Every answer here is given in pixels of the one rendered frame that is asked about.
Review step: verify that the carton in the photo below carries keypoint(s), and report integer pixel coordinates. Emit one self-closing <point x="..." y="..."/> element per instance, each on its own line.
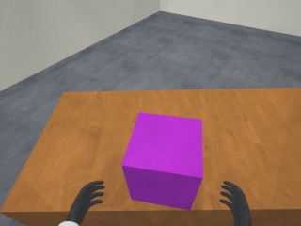
<point x="163" y="163"/>

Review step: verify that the left robot hand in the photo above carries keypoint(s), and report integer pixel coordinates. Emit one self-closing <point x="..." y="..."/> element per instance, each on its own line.
<point x="83" y="201"/>

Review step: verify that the right robot hand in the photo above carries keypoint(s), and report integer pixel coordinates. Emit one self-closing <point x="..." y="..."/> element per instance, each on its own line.
<point x="239" y="206"/>

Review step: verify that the pedestal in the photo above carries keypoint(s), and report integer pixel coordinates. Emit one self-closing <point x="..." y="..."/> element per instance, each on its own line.
<point x="250" y="137"/>

